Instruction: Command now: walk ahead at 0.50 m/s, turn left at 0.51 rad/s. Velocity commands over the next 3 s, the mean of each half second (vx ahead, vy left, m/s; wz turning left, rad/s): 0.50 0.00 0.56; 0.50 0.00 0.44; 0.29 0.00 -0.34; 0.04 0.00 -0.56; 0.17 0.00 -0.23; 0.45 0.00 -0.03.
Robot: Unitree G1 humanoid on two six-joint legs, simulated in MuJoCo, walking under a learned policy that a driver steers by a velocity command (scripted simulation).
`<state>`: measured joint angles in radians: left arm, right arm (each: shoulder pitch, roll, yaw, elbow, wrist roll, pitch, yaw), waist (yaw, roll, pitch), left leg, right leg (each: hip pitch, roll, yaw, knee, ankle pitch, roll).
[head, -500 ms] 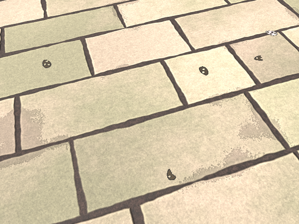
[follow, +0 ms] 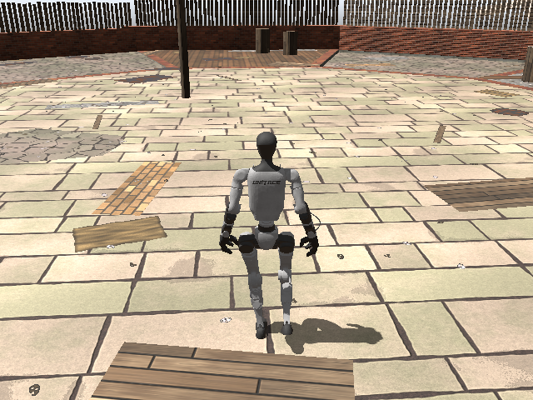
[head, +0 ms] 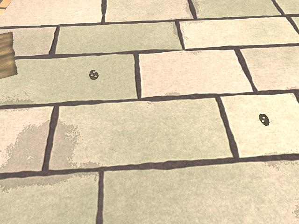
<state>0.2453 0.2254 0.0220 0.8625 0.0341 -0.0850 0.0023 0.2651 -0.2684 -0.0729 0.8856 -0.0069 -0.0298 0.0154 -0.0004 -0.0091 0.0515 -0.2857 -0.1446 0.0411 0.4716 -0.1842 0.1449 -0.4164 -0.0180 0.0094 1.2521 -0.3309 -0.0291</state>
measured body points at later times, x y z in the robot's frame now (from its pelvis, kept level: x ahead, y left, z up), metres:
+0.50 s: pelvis +0.28 -0.04 +0.00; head +0.31 -0.04 +0.45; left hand +0.37 +0.25 -0.09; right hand +0.40 -0.31 -0.13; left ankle +0.13 +0.03 -0.65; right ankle +0.36 -0.12 -0.73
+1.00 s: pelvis +0.50 +0.10 +0.00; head +0.52 +0.13 +0.45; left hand +0.36 +0.32 -0.14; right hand +0.77 -0.01 -0.10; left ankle +0.51 +0.18 -0.73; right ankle +0.43 -0.09 -0.64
